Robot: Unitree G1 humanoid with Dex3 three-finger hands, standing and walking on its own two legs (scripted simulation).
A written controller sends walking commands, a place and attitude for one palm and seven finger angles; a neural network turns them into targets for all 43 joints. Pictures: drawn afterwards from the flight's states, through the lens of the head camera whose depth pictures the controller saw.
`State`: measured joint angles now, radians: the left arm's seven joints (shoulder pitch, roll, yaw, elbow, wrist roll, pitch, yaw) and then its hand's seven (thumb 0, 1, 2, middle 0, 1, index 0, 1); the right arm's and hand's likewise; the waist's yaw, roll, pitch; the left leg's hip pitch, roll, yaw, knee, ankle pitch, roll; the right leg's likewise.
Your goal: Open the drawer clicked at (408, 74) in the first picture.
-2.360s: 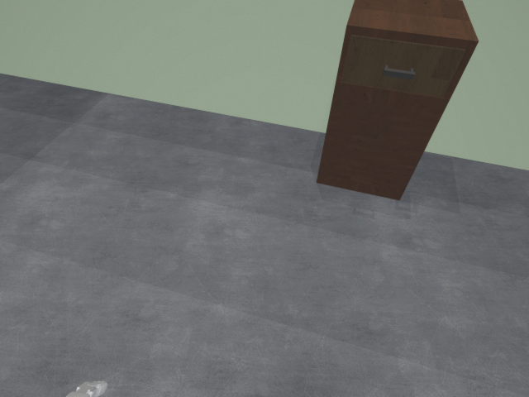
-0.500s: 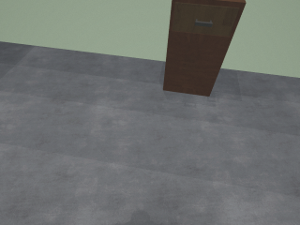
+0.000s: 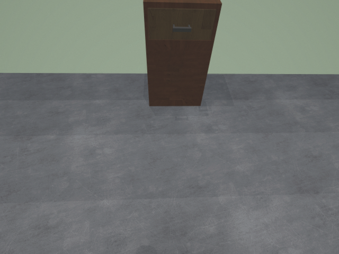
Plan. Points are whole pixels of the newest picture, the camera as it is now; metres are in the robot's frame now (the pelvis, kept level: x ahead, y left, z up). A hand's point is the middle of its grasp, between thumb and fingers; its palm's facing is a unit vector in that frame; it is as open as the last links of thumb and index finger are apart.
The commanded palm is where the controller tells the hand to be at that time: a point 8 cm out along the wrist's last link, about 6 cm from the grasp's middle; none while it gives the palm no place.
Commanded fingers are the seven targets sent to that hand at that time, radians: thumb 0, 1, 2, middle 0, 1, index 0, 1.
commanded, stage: walk to a spot facing it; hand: left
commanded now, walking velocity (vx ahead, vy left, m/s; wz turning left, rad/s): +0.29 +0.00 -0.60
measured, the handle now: (181, 27) +1.31 +0.07 -0.09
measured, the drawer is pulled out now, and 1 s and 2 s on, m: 0.00 0.00 0.00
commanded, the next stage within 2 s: turn to face it in 1.24 s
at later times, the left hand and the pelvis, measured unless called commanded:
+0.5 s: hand (159, 183) +0.36 +0.07 -0.19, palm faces -0.39 -0.90 -0.18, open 7.4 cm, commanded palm none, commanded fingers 0.00 0.90 0.90 -0.20 -0.30 -0.20 -0.30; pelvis +0.15 -0.05 -0.03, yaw -18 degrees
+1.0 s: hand (162, 154) +0.47 +0.08 -0.18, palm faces -0.43 -0.89 -0.16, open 7.4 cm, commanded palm none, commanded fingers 0.00 0.90 0.90 -0.20 -0.30 -0.20 -0.30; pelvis +0.35 -0.08 +0.00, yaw -30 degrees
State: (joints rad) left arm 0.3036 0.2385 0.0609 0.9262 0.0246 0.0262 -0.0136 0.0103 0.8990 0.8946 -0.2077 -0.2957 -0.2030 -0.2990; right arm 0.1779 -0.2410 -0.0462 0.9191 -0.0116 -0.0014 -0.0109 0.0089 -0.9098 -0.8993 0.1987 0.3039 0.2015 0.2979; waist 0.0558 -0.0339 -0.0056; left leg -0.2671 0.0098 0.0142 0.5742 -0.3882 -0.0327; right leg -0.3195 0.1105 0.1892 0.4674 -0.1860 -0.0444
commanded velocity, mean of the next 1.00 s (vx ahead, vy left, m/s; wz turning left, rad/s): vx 0.34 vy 0.00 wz -0.45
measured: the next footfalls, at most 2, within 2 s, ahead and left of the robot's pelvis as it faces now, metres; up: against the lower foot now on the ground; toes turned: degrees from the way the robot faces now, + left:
left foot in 0.02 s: +0.01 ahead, +0.13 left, +0.00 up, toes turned +0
right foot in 0.46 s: +0.25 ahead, -0.18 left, +0.00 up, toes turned -24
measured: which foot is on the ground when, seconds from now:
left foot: up 0.00-0.00, down 0.02-0.46, up 0.48-0.82, down 0.84-1.00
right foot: down 0.00-0.02, up 0.04-0.44, down 0.46-0.84, up 0.86-1.00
